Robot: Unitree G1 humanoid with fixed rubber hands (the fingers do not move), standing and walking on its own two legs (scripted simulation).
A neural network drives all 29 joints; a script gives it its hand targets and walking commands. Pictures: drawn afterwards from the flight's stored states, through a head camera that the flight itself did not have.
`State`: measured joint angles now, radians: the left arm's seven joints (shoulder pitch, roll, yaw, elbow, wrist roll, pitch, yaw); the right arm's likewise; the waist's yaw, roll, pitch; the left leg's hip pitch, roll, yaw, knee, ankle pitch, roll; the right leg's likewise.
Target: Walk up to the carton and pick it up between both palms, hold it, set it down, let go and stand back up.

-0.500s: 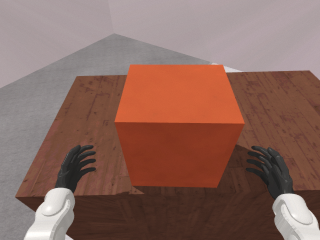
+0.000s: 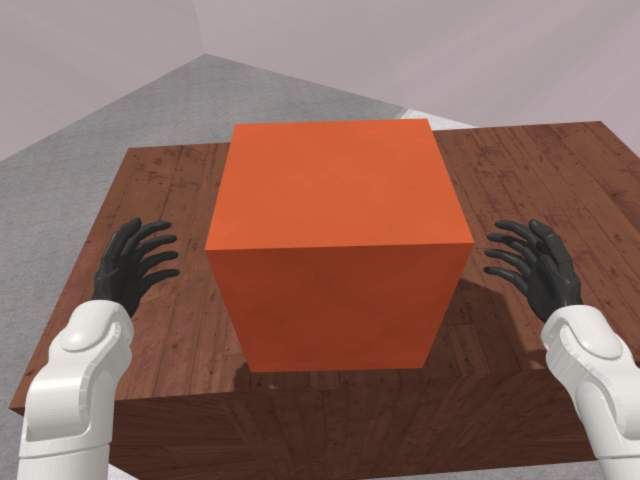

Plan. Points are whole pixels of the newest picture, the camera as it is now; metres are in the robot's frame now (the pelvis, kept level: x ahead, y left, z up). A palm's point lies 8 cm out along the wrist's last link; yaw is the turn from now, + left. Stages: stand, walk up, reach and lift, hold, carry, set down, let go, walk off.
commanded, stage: reach and lift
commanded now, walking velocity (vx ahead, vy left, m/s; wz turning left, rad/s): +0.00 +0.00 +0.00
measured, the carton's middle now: (334, 252) +0.40 +0.02 +0.06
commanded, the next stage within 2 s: none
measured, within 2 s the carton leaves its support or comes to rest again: neither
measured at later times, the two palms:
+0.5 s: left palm (107, 214) +0.34 +0.26 +0.20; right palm (548, 207) +0.36 -0.21 +0.19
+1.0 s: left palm (110, 148) +0.39 +0.26 +0.24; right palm (558, 135) +0.42 -0.22 +0.24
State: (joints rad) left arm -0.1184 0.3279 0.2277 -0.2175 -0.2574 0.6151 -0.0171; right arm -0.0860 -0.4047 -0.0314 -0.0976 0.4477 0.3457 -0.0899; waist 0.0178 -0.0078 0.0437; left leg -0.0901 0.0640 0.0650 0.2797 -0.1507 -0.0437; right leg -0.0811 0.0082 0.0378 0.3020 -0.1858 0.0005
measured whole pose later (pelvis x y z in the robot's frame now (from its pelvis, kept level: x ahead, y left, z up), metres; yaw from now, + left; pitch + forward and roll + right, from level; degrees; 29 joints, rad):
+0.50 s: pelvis -0.03 +0.01 +0.00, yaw +0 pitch +1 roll +0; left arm -0.63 0.42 0.18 0.16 -0.27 0.77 0.06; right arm -0.63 -0.46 -0.03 0.38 0.48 0.48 -0.03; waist 0.01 -0.02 -0.04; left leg -0.23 0.06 0.05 0.36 -0.14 -0.03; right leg -0.21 0.00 0.04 0.37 -0.17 0.01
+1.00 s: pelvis -0.01 +0.01 +0.00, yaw +1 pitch +3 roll -1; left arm -0.94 0.47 0.09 0.46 -0.28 0.77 0.06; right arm -0.97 -0.56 0.05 0.78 0.58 0.46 0.01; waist 0.00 -0.03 -0.06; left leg -0.25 0.06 0.02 0.38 -0.17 -0.04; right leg -0.20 0.01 0.02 0.32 -0.17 0.01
